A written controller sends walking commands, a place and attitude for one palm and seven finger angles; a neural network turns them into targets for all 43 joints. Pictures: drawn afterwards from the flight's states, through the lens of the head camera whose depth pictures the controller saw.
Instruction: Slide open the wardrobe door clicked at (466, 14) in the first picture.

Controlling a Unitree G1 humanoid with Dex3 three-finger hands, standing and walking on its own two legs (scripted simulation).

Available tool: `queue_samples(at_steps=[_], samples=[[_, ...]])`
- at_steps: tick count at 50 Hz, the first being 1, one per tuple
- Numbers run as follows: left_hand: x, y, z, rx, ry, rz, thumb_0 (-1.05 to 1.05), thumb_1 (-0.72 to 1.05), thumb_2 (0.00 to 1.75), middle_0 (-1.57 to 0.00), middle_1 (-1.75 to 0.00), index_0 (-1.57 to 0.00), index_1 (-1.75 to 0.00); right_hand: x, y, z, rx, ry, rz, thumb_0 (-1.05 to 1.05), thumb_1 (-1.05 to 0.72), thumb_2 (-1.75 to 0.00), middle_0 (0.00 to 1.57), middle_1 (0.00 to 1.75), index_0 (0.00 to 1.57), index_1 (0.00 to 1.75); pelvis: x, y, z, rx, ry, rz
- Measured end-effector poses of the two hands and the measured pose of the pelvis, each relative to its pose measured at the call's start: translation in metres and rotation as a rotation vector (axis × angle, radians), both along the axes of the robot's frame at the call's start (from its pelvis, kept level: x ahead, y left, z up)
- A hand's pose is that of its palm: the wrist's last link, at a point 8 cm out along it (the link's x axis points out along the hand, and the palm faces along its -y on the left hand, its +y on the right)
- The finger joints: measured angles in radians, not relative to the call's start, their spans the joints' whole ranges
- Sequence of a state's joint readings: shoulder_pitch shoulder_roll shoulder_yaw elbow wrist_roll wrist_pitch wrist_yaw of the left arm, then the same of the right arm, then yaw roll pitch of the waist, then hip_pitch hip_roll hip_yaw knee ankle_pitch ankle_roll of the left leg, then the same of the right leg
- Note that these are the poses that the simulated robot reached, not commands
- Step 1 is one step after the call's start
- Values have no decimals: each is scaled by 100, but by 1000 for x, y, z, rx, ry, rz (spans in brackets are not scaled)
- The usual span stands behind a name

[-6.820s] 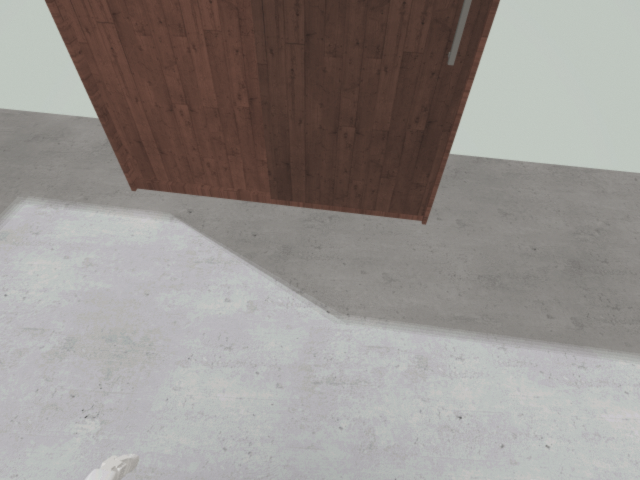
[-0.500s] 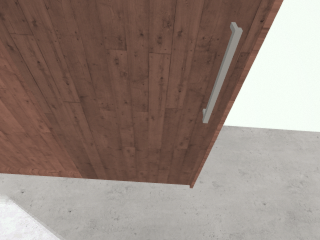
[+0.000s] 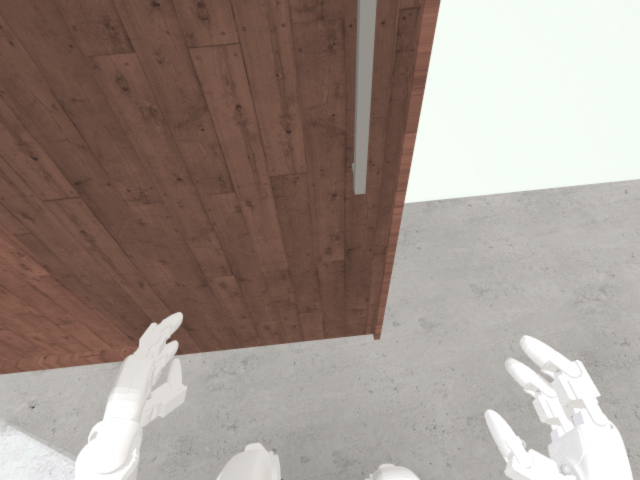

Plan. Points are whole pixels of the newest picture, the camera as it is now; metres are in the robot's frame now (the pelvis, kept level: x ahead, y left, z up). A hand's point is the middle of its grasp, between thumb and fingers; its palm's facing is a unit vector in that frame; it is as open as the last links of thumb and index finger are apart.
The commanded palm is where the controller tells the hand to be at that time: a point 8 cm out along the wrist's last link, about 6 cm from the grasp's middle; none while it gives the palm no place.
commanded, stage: raise the hand with hooked fingers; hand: right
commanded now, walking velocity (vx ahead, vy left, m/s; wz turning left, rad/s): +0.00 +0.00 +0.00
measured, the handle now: (360, 90) +0.54 -0.07 +0.19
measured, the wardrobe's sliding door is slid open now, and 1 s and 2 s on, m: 0.00 0.00 0.00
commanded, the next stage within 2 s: move the hooked fingers beside the handle in 1.54 s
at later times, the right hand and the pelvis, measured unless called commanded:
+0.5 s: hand (539, 336) +0.24 -0.22 +0.10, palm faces +0.00 +1.00 -0.10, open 12.5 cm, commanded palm +0.22 -0.28 +0.12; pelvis +0.03 -0.01 +0.02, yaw +0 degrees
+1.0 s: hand (593, 254) +0.29 -0.26 +0.17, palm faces +0.03 +1.00 -0.07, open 14.0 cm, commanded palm +0.26 -0.31 +0.18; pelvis +0.02 +0.01 +0.05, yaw +1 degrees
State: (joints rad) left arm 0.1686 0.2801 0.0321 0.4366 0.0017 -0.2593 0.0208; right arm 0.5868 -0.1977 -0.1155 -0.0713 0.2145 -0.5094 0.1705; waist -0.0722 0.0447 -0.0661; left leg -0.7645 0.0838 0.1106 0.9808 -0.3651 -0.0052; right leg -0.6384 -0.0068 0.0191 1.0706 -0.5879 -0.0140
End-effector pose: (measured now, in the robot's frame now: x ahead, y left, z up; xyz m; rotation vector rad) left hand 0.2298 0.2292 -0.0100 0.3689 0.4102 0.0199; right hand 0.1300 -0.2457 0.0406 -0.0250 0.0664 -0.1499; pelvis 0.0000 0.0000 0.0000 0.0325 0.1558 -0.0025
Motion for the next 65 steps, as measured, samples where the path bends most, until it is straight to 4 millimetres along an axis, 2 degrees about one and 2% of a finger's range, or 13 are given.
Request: queue_samples(at_steps=[5,8,11,15,19,26,29,33,39,45,55,61,65], samples=[[-23,-45,-47,-118,133,-30,1,90,90,-20,-30,-20,-30,54,11,43,-74,-221,195,1,-33,-65,23,66,23,67,-1,-9,-6,21,11,-10],[-47,-57,-60,-200,208,40,2,90,89,-21,-30,-20,-30,86,18,41,-74,-112,323,1,-26,-62,24,71,24,71,2,-13,-1,15,15,7],[-68,-56,-60,-239,257,129,2,90,89,-21,-30,-21,-30,100,14,34,-22,50,331,1,-19,-59,25,75,25,76,10,-16,8,2,14,27],[-83,-38,-52,-210,281,203,2,90,89,-21,-30,-21,-30,94,-10,44,5,81,184,1,-10,-55,26,81,26,82,20,-16,18,-6,7,40],[-81,-14,-44,-124,293,188,2,90,89,-21,-30,-20,-30,83,-33,62,-61,-11,65,0,0,-51,26,87,26,88,25,-14,20,0,8,25],[-54,16,-27,-38,204,166,2,90,90,-20,-30,-20,-30,96,-26,64,-69,-34,178,0,16,-44,27,98,27,98,26,-9,22,10,-9,2],[-42,19,-15,-44,142,174,2,90,90,-20,-30,-20,-30,108,-27,69,-69,-19,220,0,23,-41,28,103,28,103,28,-5,26,7,-27,6],[-30,15,-2,-73,83,162,2,90,90,-20,-30,-20,-30,119,-41,94,-64,-78,169,0,33,-37,29,109,29,109,31,1,33,4,-52,10],[-24,7,0,-106,85,112,2,90,90,-20,-30,-20,-30,124,-60,115,-50,-97,103,-1,43,-33,30,116,29,116,30,6,40,0,-75,5],[-35,7,-7,-108,131,110,2,90,90,-21,-30,-20,-30,129,-57,111,-33,-12,150,-1,48,-31,30,118,30,119,25,8,44,-6,-91,7],[-63,18,-10,-97,181,160,2,90,90,-21,-30,-20,-30,148,-76,152,-52,-128,114,-1,50,-30,30,120,30,120,19,11,50,-12,-128,10],[-75,27,-11,-98,194,187,2,90,90,-21,-30,-20,-30,153,-68,129,-12,-3,176,-1,50,-30,30,120,30,120,15,10,51,-20,-117,26],[-79,30,-8,-82,193,192,2,90,90,-20,-30,-20,-30,147,-61,123,-2,-35,166,-1,50,-30,30,120,30,120,15,9,51,-20,-118,36]])
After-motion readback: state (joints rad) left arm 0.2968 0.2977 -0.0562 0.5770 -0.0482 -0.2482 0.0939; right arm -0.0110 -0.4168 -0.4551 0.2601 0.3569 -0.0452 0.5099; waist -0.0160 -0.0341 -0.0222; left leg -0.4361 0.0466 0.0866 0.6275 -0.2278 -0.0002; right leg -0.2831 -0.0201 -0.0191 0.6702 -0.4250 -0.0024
